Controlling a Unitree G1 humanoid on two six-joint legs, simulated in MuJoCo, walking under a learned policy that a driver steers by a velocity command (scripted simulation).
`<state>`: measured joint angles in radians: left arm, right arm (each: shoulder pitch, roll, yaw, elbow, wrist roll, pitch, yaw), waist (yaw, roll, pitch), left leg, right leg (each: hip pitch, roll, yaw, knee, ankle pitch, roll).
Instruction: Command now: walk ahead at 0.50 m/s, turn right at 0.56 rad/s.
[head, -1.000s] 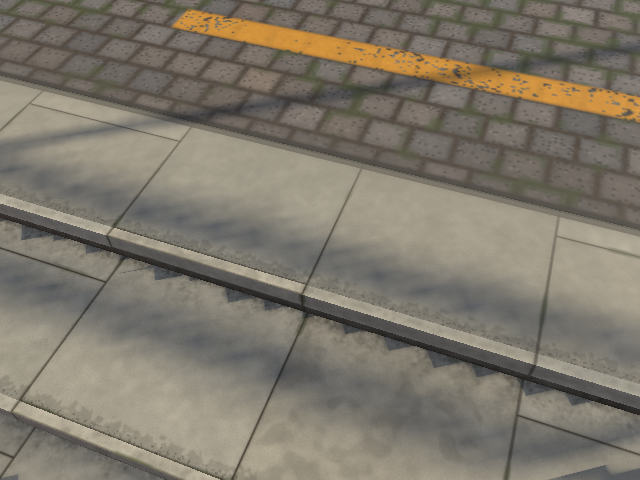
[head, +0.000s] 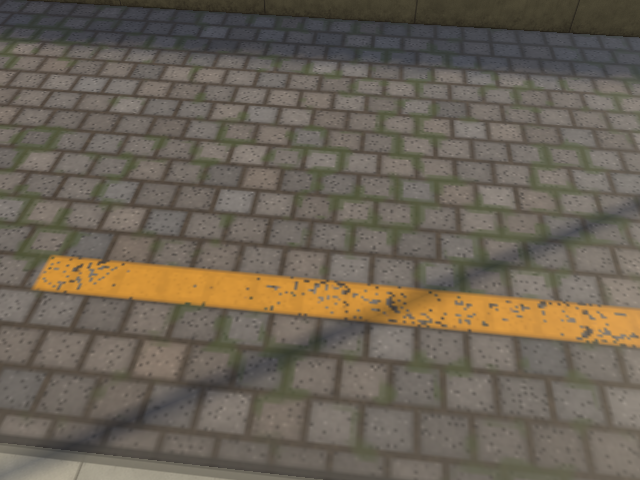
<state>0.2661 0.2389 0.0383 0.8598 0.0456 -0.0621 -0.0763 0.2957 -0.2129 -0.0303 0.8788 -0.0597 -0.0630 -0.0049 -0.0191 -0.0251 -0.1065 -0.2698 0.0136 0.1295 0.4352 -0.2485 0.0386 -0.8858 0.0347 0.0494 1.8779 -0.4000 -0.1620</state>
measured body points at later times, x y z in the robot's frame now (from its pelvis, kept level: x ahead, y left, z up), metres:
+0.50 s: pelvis +0.28 -0.03 +0.07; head +0.28 -0.03 +0.52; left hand +0.30 +0.21 -0.08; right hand +0.41 -0.32 +0.00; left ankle +0.28 +0.11 -0.49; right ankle +0.25 -0.13 -0.64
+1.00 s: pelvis +0.52 -0.03 +0.11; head +0.53 -0.03 +0.56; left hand +0.79 +0.10 +0.01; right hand +0.40 -0.24 -0.03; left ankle +0.50 +0.08 -0.64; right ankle +0.63 -0.24 -0.56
